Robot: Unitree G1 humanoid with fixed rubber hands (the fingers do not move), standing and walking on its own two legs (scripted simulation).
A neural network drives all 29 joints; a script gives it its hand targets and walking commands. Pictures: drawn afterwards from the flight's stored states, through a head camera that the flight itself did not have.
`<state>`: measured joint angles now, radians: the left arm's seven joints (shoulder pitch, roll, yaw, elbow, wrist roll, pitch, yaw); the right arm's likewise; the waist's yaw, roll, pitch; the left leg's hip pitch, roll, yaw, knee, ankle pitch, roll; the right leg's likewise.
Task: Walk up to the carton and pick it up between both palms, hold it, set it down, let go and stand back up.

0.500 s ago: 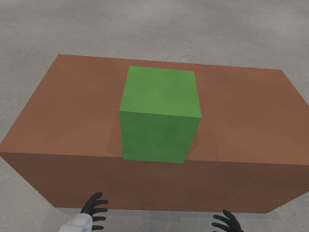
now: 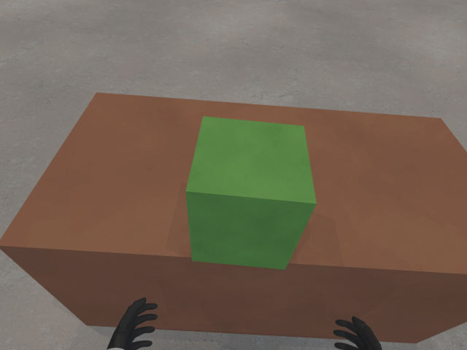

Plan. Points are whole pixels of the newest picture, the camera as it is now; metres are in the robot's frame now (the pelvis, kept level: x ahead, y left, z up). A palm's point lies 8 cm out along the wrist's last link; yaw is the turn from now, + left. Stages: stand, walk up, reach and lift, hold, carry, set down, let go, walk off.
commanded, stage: reach and lift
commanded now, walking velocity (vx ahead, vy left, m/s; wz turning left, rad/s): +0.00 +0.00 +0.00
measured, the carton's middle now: (245, 196) +0.44 +0.00 -0.01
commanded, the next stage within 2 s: none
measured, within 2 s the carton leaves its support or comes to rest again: neither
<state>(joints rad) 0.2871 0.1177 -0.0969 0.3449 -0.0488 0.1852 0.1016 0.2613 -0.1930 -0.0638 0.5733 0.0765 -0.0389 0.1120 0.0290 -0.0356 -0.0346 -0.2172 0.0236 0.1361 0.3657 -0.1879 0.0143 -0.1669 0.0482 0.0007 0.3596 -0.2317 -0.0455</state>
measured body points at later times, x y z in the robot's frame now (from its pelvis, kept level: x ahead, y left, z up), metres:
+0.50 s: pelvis -0.02 -0.02 -0.01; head -0.03 +0.00 +0.44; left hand +0.18 +0.20 -0.07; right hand +0.20 -0.23 -0.06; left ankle +0.00 +0.10 -0.75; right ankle -0.03 -0.09 -0.75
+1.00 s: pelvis -0.01 +0.00 -0.01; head +0.00 +0.01 +0.44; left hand +0.25 +0.21 -0.04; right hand +0.27 -0.22 -0.03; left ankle +0.00 +0.10 -0.75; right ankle -0.03 -0.09 -0.75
